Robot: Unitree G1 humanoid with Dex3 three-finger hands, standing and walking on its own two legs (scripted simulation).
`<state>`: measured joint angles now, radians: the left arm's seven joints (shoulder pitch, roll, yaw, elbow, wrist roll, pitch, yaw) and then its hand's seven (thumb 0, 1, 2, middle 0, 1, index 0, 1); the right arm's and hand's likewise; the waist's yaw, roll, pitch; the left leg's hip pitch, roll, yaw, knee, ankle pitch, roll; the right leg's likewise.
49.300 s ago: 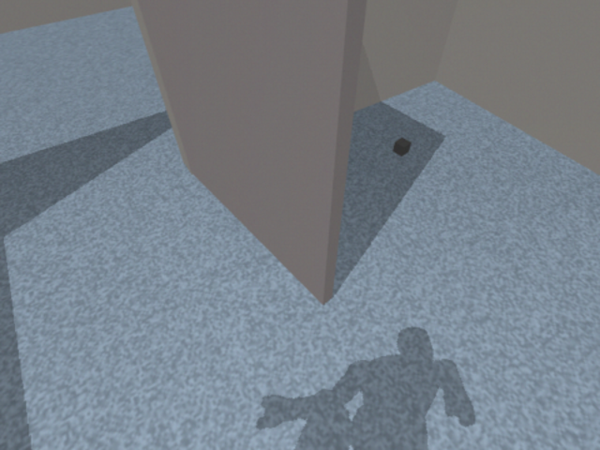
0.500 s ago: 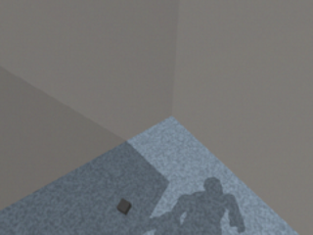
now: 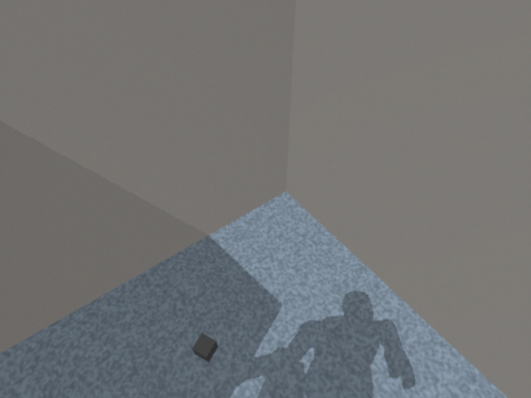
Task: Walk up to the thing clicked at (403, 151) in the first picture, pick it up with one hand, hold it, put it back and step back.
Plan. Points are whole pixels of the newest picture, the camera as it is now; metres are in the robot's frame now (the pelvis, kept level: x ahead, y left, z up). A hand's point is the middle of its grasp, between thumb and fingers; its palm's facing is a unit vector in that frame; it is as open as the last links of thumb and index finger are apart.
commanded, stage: stand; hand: left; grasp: from above
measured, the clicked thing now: (205, 347) +0.42 +0.24 -0.75
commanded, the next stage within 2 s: step back in 1.14 s
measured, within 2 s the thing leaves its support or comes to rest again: neither
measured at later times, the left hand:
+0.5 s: hand out of the picture +0.08 +0.25 -0.16, palm faces +0.00 -0.94 -0.34, open 7.4 cm
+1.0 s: hand out of the picture +0.08 +0.24 -0.15, palm faces +0.00 -0.94 -0.34, open 7.4 cm
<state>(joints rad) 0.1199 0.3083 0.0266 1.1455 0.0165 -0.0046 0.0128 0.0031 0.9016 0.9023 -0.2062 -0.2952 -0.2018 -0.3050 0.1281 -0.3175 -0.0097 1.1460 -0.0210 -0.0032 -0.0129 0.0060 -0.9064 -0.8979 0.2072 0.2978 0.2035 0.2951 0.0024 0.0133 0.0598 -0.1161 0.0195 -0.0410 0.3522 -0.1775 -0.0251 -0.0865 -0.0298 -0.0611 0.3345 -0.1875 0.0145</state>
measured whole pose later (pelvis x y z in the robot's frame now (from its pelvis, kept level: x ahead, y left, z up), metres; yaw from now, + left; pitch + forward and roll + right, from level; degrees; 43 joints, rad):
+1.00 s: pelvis +0.01 -0.01 +0.00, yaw +0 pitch -2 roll +0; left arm 0.12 0.33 0.02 1.14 0.01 -0.01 0.00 0.00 0.90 0.90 -0.21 -0.29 -0.20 -0.30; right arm 0.11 -0.34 0.00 1.15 -0.02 -0.01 0.00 0.01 -0.91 -0.90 0.21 0.30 0.20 0.30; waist 0.00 0.01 0.04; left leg -0.11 0.03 -0.04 0.32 -0.17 -0.03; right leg -0.09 -0.02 -0.06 0.32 -0.19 0.01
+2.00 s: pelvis -0.12 +0.05 -0.02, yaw -5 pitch -3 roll +1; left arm 0.16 0.36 0.07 0.87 0.03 0.04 0.00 0.00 0.90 0.90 -0.21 -0.29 -0.20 -0.30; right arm 0.09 -0.36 -0.04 0.89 0.00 0.06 -0.02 0.01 -0.90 -0.90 0.21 0.30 0.21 0.30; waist 0.01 0.02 0.17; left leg -0.42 -0.08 -0.04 0.94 -0.49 0.02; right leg -0.26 0.04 0.04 0.66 -0.34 -0.05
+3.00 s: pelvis -0.43 +0.04 -0.02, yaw -1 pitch -1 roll +1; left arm 0.14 0.36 0.08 0.75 0.04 0.04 0.02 0.01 0.90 0.90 -0.21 -0.30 -0.21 -0.31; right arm 0.22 -0.40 -0.04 0.88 -0.02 0.04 -0.03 0.01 -0.91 -0.90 0.21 0.30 0.20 0.30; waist -0.01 0.02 0.16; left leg -0.34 -0.07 -0.08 0.89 -0.50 -0.02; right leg -0.36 -0.02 -0.01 0.63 -0.25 -0.02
